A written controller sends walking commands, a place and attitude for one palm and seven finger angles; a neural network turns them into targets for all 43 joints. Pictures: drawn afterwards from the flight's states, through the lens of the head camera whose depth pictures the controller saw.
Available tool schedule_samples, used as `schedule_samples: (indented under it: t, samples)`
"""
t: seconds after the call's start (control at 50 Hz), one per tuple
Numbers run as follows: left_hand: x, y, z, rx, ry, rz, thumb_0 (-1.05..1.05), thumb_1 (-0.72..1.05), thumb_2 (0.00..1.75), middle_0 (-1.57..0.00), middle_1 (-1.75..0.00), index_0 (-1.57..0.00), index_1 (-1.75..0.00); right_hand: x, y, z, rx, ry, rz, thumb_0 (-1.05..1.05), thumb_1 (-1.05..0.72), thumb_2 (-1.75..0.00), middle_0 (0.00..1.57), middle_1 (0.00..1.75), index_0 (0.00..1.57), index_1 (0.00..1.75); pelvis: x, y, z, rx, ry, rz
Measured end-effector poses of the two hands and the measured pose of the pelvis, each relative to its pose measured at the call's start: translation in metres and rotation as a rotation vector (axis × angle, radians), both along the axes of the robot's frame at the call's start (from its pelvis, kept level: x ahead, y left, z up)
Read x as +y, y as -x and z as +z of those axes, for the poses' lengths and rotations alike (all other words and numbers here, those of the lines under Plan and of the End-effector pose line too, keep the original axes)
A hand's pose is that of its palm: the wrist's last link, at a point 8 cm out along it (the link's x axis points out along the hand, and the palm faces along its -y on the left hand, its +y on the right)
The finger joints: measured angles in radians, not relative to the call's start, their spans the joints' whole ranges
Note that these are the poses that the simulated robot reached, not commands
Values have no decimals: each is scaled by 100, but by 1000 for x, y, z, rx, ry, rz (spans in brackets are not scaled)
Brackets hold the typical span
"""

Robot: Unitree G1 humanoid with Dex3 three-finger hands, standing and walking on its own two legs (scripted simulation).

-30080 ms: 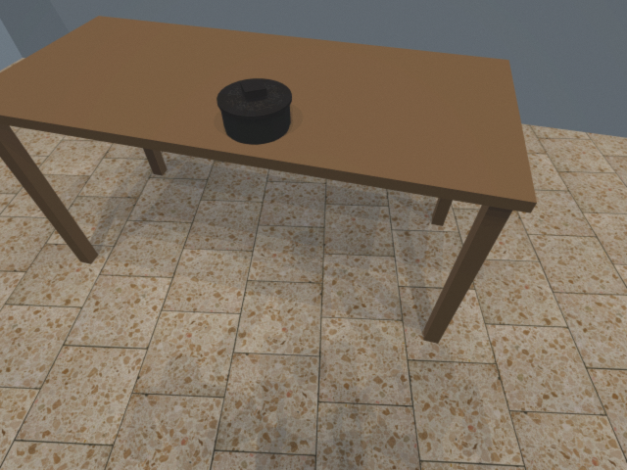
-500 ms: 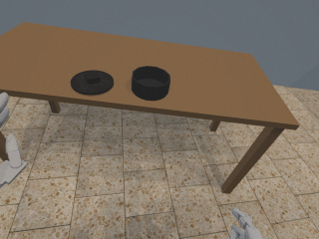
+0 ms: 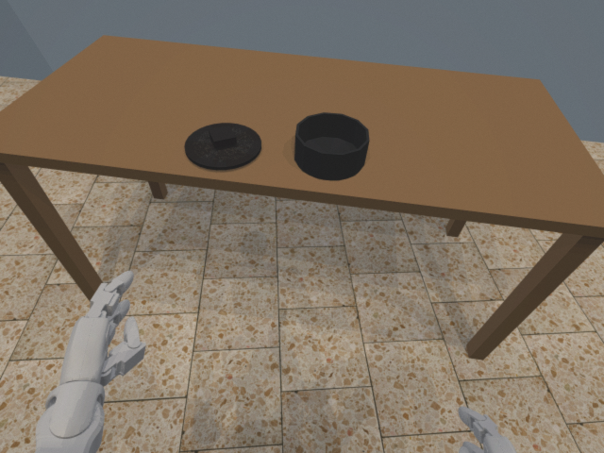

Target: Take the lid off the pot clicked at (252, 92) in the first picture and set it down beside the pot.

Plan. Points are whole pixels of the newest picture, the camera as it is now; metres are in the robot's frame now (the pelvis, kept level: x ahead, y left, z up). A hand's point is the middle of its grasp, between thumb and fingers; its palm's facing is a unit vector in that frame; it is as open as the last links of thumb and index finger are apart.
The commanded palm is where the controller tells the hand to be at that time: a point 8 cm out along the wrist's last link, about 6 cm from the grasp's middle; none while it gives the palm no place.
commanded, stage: stop stepping back and stand still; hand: left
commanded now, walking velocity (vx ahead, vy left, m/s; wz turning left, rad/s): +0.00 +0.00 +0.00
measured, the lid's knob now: (222, 136) +0.77 +0.19 -0.01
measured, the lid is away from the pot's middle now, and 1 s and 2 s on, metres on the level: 0.25 0.25 0.25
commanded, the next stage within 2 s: let the arm hang, fingers relaxed in 0.90 s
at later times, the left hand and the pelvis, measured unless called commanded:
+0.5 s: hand out of the picture +0.07 +0.16 -0.17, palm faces +0.01 -0.97 -0.23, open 7.3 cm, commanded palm none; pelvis +0.05 -0.03 +0.01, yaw -1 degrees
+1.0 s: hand out of the picture +0.11 +0.13 -0.17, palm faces +0.02 -0.98 -0.20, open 7.3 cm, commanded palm none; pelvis +0.08 -0.05 +0.01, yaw -2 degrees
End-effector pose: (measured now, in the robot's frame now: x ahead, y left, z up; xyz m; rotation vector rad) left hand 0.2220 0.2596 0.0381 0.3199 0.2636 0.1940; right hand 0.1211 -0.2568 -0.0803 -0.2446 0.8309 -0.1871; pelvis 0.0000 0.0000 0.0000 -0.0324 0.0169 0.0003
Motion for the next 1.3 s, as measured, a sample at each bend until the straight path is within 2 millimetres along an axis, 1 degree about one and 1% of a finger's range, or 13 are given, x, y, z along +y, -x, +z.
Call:
schedule_samples:
  t: [0.04,0.1,0.16,0.18,0.2,0.32,0.42,0.48,0.58,0.66,0.82,0.96,1.3]
  samples:
    - [-13,8,-55,232,72,2,0,90,90,-20,-30,-20,-29,2,11,-5,55,-15,-11,1,-90,-90,20,30,21,30,-4,0,1,-2,-15,-6]
    - [-45,41,-121,531,153,-30,1,91,90,-20,-30,-19,-29,1,34,-14,137,-32,-50,1,-90,-90,20,30,21,30,-12,-2,1,-9,-38,-26]
    - [-76,87,-163,752,212,-60,1,91,90,-20,-30,-19,-29,-6,58,-27,233,-48,-95,1,-90,-90,20,30,21,30,-22,-7,-3,-16,-49,-42]
    - [-84,103,-175,805,226,-58,1,91,90,-20,-30,-20,-29,-10,65,-34,267,-54,-109,1,-90,-90,20,30,21,30,-26,-9,-7,-15,-61,-46]
    - [-84,113,-180,814,251,2,-1,93,90,-21,-30,-20,-29,-12,73,-40,308,-58,-120,1,-90,-90,20,30,21,30,-29,-9,-9,-17,-54,-42]
    - [-55,152,-185,947,215,140,-4,97,90,-21,-30,-21,-30,-13,107,-48,519,-66,-150,1,-90,-90,20,30,20,30,-30,-22,-4,-13,3,5]
    - [-42,165,-181,1057,189,182,-2,94,90,-21,-30,-20,-29,-1,115,-44,568,-89,-179,1,-90,-90,20,30,20,30,-30,-39,3,5,-12,-11]
    - [-46,163,-177,1077,184,192,-1,93,90,-20,-30,-20,-29,5,109,-46,580,-116,-183,1,-90,-90,20,30,20,30,-33,-48,6,8,-18,-18]
    - [-63,151,-175,1077,204,187,0,92,90,-20,-30,-20,-29,12,85,-51,556,-148,-176,1,-91,-90,20,30,20,30,-36,-61,8,4,-19,-19]
    - [-78,138,-177,1062,225,179,1,92,90,-20,-30,-20,-29,6,71,-53,540,-141,-180,3,-93,-90,20,30,21,30,-38,-70,7,-7,-20,-21]
    - [-82,123,-180,1049,225,179,1,94,90,-20,-30,-20,-29,-7,50,-52,507,-120,-184,2,-93,-90,20,30,20,30,-44,-80,7,-20,-21,-24]
    - [-85,119,-180,1059,224,180,1,93,90,-20,-30,-20,-29,-10,47,-52,521,-118,-186,2,-93,-90,20,30,20,30,-47,-84,7,-19,-20,-26]
    - [-88,121,-180,1086,225,185,1,93,90,-20,-30,-20,-29,-2,58,-54,568,-139,-201,1,-92,-90,20,30,20,30,-49,-88,7,-23,-19,-29]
